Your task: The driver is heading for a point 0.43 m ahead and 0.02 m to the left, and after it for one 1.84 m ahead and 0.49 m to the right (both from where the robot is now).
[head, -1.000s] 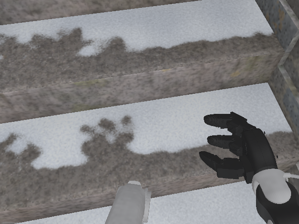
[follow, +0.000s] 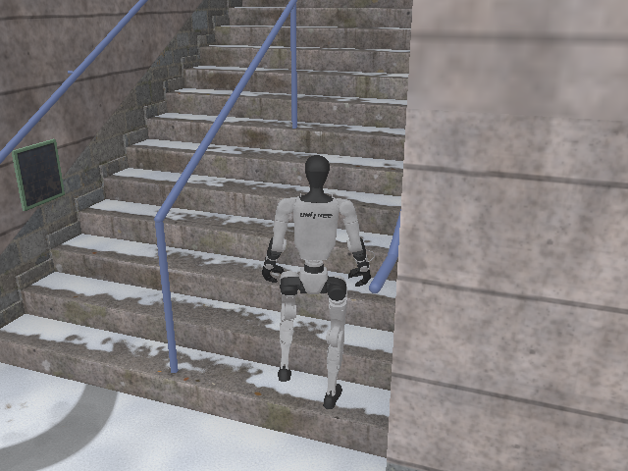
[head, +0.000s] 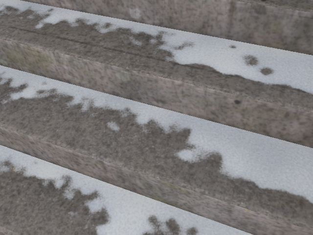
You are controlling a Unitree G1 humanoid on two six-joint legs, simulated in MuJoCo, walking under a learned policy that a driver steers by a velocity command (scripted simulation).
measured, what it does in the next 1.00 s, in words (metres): climbs: left foot 0.17 m higher, then right foot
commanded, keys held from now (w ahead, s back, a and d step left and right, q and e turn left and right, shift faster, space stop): w+q+shift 0.32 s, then w+e+shift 0.52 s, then e+shift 0.16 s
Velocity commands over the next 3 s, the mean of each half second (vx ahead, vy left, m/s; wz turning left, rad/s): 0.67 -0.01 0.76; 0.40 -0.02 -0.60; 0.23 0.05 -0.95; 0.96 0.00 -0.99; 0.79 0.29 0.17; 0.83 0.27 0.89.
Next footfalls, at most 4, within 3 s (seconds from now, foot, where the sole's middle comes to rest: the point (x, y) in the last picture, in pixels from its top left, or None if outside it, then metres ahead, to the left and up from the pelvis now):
0.48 left None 0.38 0.40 -0.61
0.94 right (103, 207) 0.55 0.28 -0.61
1.22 left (48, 135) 0.76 0.49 -0.43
1.72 right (119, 182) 0.57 0.20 -0.46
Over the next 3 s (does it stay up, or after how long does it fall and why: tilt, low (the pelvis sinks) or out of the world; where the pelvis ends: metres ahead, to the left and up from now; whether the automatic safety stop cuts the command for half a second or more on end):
stays up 0.77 -0.32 0.41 its command is cut before an obstacle after 2.2 s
